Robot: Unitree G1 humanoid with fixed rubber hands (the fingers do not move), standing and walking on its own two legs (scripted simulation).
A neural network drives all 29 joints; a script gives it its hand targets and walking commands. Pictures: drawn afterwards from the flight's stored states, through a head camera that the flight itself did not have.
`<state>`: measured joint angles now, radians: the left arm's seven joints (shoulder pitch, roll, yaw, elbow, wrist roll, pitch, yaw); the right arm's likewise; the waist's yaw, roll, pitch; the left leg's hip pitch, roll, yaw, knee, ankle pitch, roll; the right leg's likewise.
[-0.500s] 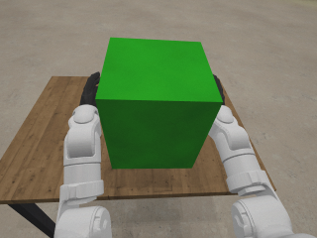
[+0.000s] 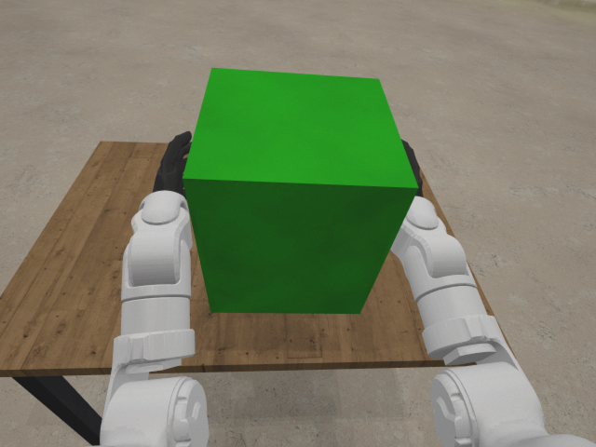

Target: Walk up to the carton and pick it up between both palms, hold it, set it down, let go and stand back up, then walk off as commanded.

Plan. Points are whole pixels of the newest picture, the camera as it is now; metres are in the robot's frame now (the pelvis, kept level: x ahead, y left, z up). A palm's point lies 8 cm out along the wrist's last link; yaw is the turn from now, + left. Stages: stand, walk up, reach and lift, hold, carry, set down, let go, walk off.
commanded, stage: hold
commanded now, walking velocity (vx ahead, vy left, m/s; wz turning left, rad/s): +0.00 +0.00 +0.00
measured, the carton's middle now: (291, 200) +0.37 +0.01 +0.16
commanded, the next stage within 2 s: set down in 1.36 s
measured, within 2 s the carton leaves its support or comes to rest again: neither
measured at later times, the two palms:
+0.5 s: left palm (175, 193) +0.36 +0.16 +0.18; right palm (404, 196) +0.37 -0.14 +0.17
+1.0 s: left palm (172, 196) +0.36 +0.16 +0.18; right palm (404, 198) +0.36 -0.14 +0.17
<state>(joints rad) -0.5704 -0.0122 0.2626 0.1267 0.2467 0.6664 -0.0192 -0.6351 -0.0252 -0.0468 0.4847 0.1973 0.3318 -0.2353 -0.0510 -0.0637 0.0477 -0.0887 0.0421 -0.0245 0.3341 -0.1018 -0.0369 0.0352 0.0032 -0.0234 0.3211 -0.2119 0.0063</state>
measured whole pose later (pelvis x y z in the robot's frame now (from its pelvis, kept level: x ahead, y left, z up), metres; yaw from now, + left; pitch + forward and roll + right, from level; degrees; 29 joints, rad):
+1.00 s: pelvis +0.01 +0.00 +0.00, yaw +0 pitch -8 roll +0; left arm -0.52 -0.03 0.26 0.05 0.25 0.69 -0.02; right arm -0.60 -0.04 -0.01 0.42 0.22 0.35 -0.25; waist -0.06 -0.05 0.06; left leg -0.07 0.04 -0.02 0.33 -0.11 -0.03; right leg 0.05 0.00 -0.02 0.31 -0.22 0.01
